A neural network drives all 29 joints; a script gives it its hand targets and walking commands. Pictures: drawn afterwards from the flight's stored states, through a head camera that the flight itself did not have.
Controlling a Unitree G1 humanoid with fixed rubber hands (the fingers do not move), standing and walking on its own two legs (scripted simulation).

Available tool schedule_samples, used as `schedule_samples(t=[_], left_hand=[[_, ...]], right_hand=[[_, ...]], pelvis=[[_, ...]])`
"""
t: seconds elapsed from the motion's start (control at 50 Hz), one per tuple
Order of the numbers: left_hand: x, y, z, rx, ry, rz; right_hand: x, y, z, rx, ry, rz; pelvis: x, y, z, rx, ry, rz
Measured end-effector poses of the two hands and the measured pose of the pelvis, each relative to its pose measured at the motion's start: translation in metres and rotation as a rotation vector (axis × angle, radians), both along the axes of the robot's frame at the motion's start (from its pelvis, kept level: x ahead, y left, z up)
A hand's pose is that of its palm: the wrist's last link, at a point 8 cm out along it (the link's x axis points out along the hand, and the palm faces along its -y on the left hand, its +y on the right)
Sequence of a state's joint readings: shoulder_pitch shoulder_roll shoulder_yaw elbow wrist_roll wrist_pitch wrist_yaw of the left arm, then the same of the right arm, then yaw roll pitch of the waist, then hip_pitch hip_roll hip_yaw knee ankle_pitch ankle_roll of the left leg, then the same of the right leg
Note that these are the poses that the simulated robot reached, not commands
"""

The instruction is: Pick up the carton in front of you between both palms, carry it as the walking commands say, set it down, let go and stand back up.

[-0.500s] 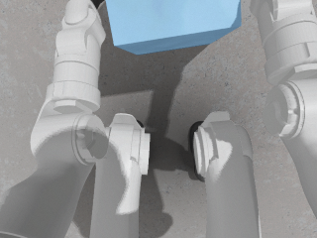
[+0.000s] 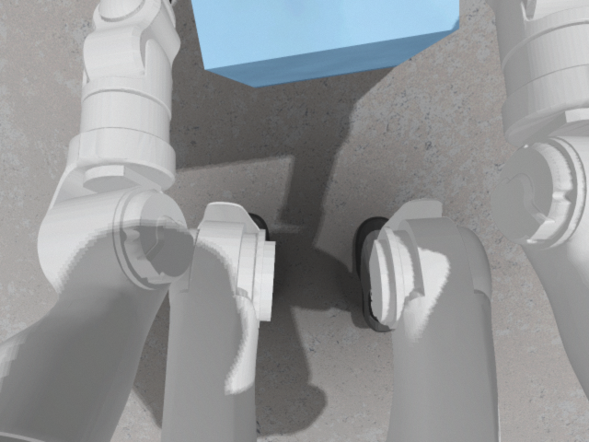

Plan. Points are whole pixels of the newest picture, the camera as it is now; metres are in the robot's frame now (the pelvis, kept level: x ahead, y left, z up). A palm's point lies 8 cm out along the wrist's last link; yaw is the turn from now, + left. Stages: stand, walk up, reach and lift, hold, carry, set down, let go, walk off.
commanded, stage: set down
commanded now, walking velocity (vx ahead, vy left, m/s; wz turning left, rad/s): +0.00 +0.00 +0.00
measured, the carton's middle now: out of the picture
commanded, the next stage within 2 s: let go in 1.34 s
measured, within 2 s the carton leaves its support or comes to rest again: neither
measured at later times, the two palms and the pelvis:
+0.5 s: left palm out of the picture +0.56 +0.17 -0.12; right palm out of the picture +0.59 -0.20 -0.11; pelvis +0.00 +0.01 +0.01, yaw +0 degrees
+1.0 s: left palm out of the picture +0.56 +0.17 +0.04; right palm out of the picture +0.59 -0.22 +0.04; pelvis +0.01 +0.00 +0.14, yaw +0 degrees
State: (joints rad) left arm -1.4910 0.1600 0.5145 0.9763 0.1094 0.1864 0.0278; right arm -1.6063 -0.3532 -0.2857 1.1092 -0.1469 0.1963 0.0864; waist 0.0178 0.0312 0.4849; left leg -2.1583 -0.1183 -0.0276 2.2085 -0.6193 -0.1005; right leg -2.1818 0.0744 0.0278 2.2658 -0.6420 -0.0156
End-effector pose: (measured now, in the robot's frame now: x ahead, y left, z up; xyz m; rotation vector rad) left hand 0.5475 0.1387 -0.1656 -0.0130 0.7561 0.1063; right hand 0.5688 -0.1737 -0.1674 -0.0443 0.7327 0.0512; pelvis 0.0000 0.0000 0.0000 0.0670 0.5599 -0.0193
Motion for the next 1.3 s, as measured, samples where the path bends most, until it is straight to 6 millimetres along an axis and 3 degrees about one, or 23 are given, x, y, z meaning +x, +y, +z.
schedule_samples(t=[0.1, 0.2, 0.28, 0.36, 0.48, 0.66, 0.96, 1.3], left_hand=[[-0.001, 0.004, -0.011, 0.03, 0.006, 0.001], [-0.005, 0.025, -0.022, 0.07, 0.017, 0.059], [-0.001, 0.038, -0.019, 0.08, -0.009, 0.074], [0.006, 0.039, -0.005, 0.071, -0.047, 0.081], [0.012, 0.033, 0.038, 0.06, -0.107, 0.09], [0.01, 0.027, 0.114, 0.064, -0.101, 0.098], [0.014, 0.033, 0.195, 0.075, -0.122, 0.102], [0.009, 0.036, 0.301, 0.072, -0.126, 0.091]], right_hand=[[-0.004, -0.002, -0.015, -0.027, 0.01, -0.015], [-0.006, -0.024, -0.027, -0.086, 0.019, -0.083], [0.003, -0.038, -0.018, -0.104, -0.016, -0.106], [0.015, -0.037, 0.0, -0.093, -0.053, -0.102], [0.025, -0.026, 0.044, -0.08, -0.105, -0.085], [0.019, -0.031, 0.118, -0.087, -0.079, -0.095], [0.023, -0.043, 0.198, -0.087, -0.098, -0.09], [0.022, -0.049, 0.307, -0.078, -0.091, -0.076]], pelvis=[[0.001, 0.0, 0.0, 0.002, -0.012, -0.003], [0.004, 0.002, -0.001, -0.001, 0.007, 0.003], [0.004, 0.004, -0.004, -0.007, 0.014, 0.009], [0.002, 0.005, -0.006, -0.008, 0.021, 0.007], [0.0, 0.006, 0.007, -0.01, 0.044, 0.011], [0.001, 0.007, 0.061, -0.012, 0.153, 0.013], [0.007, 0.005, 0.134, -0.009, 0.258, 0.002], [0.026, 0.002, 0.233, -0.016, 0.268, -0.006]])
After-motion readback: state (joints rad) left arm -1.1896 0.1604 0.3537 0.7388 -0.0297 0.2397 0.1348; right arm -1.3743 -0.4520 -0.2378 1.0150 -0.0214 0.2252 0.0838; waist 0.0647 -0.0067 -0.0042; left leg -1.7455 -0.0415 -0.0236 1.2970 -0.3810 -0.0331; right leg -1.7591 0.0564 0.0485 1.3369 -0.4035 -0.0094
